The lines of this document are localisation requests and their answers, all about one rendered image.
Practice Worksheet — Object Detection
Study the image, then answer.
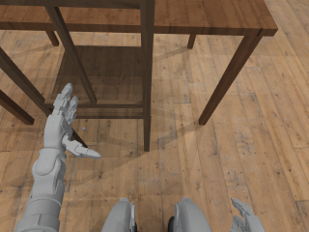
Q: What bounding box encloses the chair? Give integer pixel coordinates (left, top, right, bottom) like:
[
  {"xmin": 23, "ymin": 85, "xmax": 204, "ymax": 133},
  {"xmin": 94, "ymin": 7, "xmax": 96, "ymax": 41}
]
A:
[{"xmin": 0, "ymin": 0, "xmax": 155, "ymax": 152}]

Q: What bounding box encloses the robot right shin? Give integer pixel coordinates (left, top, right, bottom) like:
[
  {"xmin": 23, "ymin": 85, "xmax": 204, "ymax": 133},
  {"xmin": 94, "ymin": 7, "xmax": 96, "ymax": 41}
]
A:
[{"xmin": 173, "ymin": 197, "xmax": 191, "ymax": 232}]

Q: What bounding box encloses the robot shin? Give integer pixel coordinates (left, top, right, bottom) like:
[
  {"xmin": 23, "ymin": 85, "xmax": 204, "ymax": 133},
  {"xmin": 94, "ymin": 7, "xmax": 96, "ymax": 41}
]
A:
[
  {"xmin": 119, "ymin": 197, "xmax": 134, "ymax": 232},
  {"xmin": 173, "ymin": 197, "xmax": 191, "ymax": 232}
]

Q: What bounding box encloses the robot right hand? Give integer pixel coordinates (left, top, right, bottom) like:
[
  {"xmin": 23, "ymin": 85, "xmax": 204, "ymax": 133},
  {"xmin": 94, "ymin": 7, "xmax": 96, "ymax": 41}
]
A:
[{"xmin": 229, "ymin": 198, "xmax": 266, "ymax": 232}]

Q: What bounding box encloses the robot left hand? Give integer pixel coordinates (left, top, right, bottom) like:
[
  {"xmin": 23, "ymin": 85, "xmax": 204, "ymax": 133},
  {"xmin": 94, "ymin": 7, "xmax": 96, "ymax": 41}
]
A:
[{"xmin": 43, "ymin": 83, "xmax": 101, "ymax": 160}]

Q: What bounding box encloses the table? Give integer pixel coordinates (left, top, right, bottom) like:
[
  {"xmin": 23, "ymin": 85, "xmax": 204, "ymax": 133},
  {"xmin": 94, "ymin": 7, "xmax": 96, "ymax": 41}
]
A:
[{"xmin": 0, "ymin": 0, "xmax": 278, "ymax": 126}]

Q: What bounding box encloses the robot left shin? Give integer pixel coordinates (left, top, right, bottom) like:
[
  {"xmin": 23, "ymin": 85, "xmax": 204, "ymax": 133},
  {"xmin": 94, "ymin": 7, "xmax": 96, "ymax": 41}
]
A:
[{"xmin": 119, "ymin": 197, "xmax": 134, "ymax": 232}]

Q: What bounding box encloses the left robot forearm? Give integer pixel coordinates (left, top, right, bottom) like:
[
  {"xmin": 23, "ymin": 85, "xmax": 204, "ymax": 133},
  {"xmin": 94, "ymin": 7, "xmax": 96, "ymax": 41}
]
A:
[{"xmin": 14, "ymin": 147, "xmax": 67, "ymax": 232}]

